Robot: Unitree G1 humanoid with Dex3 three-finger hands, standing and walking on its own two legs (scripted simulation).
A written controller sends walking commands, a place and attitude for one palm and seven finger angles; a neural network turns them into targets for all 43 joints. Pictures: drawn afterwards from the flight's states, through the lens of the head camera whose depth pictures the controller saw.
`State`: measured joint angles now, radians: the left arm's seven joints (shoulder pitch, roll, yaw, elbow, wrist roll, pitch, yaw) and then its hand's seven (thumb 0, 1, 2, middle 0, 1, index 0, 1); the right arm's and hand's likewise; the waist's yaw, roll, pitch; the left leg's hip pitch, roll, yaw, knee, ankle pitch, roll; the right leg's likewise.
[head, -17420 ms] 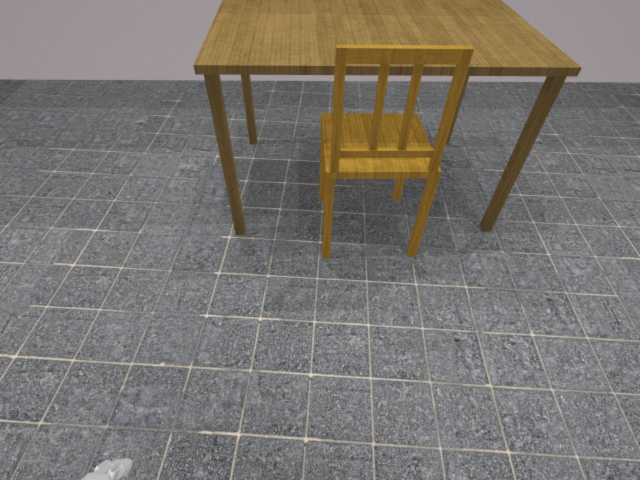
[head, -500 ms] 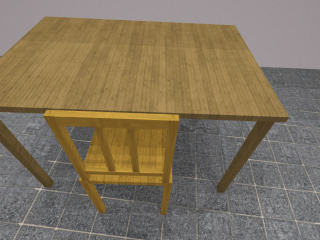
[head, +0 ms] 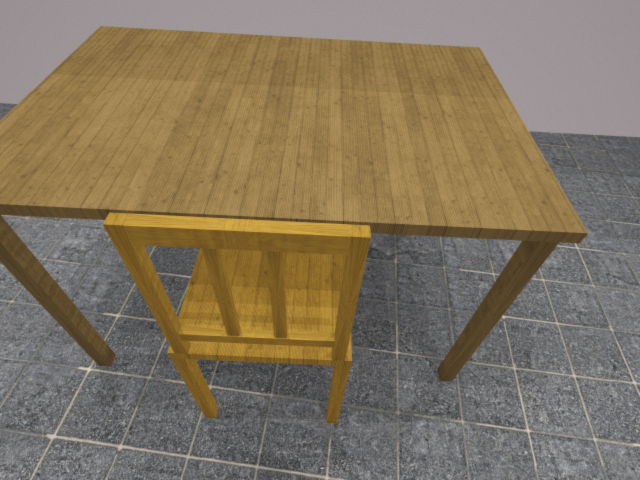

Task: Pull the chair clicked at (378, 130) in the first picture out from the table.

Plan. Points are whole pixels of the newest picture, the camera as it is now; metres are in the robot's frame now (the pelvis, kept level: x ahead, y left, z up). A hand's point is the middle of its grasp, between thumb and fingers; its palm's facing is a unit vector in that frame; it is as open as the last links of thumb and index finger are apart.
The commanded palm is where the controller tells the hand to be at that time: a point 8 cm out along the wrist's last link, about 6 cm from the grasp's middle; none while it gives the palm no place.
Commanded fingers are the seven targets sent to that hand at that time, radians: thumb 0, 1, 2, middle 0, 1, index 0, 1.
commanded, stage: look again from close up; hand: left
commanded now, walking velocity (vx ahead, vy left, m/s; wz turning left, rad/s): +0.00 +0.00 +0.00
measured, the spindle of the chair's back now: (223, 294) +0.42 +0.20 -0.10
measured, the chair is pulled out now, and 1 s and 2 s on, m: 0.00 0.00 0.00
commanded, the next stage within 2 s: raise the hand toward the chair's back in 0.34 s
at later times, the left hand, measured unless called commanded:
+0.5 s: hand out of the picture +0.01 +0.19 -0.16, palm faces +0.12 -0.97 -0.20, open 7.3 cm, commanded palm +0.08 +0.23 -0.07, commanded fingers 0.00 0.81 0.86 -0.19 -0.29 -0.19 -0.29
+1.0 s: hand out of the picture +0.09 +0.19 -0.06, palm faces +0.24 -0.97 -0.08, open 10.4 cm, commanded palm +0.10 +0.23 -0.06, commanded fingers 0.00 0.22 0.61 -0.13 -0.19 -0.13 -0.19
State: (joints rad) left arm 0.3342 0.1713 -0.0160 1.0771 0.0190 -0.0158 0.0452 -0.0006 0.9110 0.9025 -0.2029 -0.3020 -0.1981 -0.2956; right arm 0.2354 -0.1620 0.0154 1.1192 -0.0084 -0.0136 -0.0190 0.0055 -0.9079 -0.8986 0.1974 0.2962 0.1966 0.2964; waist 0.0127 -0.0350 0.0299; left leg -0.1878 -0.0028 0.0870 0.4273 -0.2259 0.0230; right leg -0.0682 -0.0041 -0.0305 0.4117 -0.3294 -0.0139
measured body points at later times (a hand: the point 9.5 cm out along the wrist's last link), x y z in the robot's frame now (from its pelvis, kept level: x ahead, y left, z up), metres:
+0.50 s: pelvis -0.02 +0.01 +0.00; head +0.00 +0.02 +0.45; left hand +0.01 +0.24 -0.14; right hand +0.00 -0.22 -0.15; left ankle +0.00 +0.10 -0.74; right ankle -0.07 -0.10 -0.74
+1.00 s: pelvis -0.08 -0.03 -0.11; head -0.03 +0.00 +0.34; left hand +0.07 +0.24 -0.05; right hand +0.17 -0.24 -0.15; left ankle +0.00 +0.10 -0.74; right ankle -0.07 -0.10 -0.74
